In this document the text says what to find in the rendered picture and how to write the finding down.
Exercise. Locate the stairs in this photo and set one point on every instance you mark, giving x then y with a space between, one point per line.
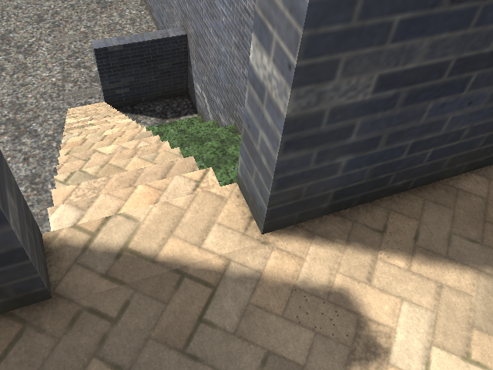
108 165

